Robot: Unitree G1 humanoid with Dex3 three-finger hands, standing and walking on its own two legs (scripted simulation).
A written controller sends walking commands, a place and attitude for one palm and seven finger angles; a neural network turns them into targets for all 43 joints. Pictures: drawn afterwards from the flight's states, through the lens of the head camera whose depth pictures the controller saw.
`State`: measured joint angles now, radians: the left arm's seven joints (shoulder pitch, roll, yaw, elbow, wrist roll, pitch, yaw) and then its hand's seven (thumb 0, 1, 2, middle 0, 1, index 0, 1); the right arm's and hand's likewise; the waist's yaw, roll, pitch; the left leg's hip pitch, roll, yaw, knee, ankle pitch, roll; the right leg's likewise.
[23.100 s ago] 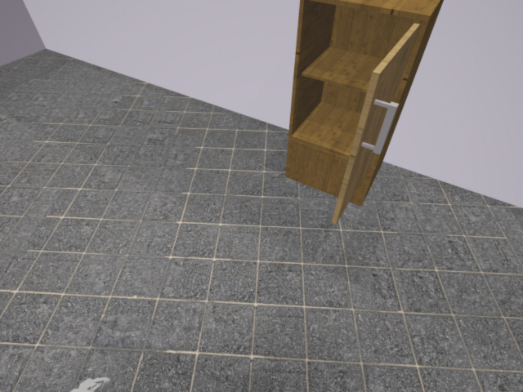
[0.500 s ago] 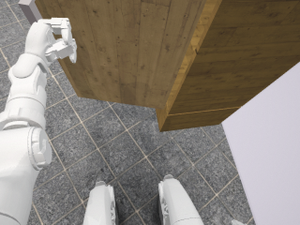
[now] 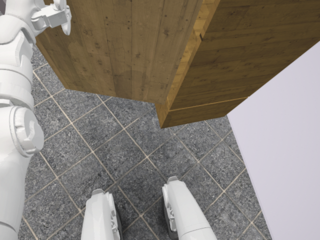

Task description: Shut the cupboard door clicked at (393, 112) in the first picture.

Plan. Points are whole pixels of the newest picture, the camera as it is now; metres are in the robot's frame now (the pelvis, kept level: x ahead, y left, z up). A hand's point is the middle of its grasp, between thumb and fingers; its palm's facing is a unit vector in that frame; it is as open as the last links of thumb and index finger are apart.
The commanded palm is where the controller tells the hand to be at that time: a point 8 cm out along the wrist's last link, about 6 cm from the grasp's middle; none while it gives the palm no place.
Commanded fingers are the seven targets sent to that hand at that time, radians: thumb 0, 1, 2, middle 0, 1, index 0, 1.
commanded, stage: push the door shut along its arc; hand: left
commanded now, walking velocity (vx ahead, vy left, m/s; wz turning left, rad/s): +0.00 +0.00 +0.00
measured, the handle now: (12, 0) +0.63 +0.21 +0.10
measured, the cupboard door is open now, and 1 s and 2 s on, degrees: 70 63 63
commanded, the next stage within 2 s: pull the fist back off the door in 0.18 s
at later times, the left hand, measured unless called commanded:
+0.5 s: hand (69, 6) +0.62 +0.10 +0.10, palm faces +0.07 -1.00 -0.01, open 3.1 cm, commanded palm +0.59 +0.12 +0.10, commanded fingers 0.00 0.90 0.90 -1.30 -1.50 -1.30 -1.50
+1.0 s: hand (70, 42) +0.53 +0.11 +0.09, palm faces +0.01 -1.00 -0.02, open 3.1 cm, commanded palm +0.51 +0.14 +0.10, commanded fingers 0.00 0.90 0.90 -1.30 -1.50 -1.30 -1.50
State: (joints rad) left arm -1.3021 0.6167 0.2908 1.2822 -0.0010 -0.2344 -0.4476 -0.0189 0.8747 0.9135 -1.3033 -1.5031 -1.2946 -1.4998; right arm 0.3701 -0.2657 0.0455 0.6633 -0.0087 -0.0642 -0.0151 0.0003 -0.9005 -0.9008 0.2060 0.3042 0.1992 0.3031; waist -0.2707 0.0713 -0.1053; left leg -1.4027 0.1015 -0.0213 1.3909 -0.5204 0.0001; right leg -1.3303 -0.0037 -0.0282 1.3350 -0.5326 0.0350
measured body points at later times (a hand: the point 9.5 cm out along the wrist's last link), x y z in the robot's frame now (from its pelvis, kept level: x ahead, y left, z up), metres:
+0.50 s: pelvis +0.00 -0.01 +0.00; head +0.20 +0.01 +0.40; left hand +0.61 +0.15 +0.10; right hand -0.03 -0.25 -0.11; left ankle +0.05 +0.12 -0.59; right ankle +0.04 -0.15 -0.59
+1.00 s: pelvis +0.02 -0.01 +0.04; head +0.17 +0.00 +0.46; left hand +0.53 +0.16 +0.09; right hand +0.03 -0.28 -0.08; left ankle +0.05 +0.12 -0.59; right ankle +0.04 -0.15 -0.59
